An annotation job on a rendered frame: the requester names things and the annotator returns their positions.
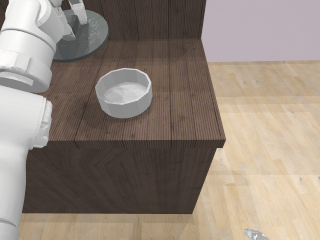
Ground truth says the left robot hand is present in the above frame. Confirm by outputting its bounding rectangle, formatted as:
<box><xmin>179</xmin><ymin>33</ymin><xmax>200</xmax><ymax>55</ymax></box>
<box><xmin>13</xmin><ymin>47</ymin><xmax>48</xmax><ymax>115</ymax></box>
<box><xmin>57</xmin><ymin>0</ymin><xmax>88</xmax><ymax>41</ymax></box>

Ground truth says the pot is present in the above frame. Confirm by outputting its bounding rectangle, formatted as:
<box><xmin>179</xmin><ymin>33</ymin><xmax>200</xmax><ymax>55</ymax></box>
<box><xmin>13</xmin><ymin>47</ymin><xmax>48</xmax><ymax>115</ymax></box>
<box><xmin>95</xmin><ymin>68</ymin><xmax>153</xmax><ymax>119</ymax></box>

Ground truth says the table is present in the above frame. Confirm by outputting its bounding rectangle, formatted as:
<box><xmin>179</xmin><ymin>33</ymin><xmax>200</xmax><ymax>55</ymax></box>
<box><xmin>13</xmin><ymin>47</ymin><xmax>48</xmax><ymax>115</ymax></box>
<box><xmin>0</xmin><ymin>0</ymin><xmax>226</xmax><ymax>214</ymax></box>

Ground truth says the right robot hand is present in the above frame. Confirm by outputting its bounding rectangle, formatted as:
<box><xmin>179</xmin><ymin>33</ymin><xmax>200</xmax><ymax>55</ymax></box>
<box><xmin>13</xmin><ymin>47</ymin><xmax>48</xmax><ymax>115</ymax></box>
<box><xmin>244</xmin><ymin>228</ymin><xmax>270</xmax><ymax>240</ymax></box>

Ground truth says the robot left upper arm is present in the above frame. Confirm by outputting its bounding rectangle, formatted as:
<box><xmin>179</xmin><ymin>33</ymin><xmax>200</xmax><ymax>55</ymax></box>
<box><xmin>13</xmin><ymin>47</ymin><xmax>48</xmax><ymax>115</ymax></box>
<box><xmin>0</xmin><ymin>85</ymin><xmax>53</xmax><ymax>240</ymax></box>

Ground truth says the lid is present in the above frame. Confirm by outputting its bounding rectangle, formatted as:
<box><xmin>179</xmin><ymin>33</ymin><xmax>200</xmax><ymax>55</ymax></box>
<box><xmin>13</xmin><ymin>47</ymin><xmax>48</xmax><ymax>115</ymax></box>
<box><xmin>52</xmin><ymin>9</ymin><xmax>109</xmax><ymax>63</ymax></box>

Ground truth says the knob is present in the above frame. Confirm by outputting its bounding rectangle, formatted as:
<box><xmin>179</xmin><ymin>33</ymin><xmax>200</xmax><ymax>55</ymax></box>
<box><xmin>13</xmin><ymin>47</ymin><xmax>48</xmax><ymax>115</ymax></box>
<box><xmin>65</xmin><ymin>15</ymin><xmax>80</xmax><ymax>35</ymax></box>

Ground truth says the robot left forearm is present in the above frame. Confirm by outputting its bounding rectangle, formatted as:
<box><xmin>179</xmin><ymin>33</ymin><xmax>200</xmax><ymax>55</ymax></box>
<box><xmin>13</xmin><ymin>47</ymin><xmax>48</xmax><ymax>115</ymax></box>
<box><xmin>0</xmin><ymin>0</ymin><xmax>64</xmax><ymax>93</ymax></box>

